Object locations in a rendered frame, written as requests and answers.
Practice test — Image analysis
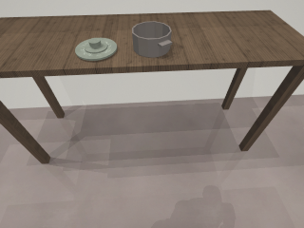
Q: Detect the table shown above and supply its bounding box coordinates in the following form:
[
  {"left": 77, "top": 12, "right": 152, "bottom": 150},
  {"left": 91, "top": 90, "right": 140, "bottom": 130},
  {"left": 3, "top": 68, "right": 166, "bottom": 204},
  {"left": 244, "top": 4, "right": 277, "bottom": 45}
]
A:
[{"left": 0, "top": 9, "right": 304, "bottom": 164}]

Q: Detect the pot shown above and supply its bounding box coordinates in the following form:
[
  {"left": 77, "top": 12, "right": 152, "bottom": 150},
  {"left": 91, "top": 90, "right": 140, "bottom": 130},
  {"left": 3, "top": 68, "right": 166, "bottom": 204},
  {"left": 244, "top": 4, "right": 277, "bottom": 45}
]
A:
[{"left": 132, "top": 21, "right": 173, "bottom": 58}]

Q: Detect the lid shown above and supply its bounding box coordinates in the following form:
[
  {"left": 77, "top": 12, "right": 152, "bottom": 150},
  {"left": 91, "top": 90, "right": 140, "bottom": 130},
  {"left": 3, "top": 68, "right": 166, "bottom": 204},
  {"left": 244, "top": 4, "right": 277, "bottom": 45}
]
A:
[{"left": 75, "top": 37, "right": 117, "bottom": 61}]

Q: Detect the knob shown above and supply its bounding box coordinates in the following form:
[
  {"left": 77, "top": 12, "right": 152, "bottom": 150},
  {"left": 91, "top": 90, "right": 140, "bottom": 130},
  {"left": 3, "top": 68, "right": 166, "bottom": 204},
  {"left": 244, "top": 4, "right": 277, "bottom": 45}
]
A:
[{"left": 88, "top": 37, "right": 102, "bottom": 48}]

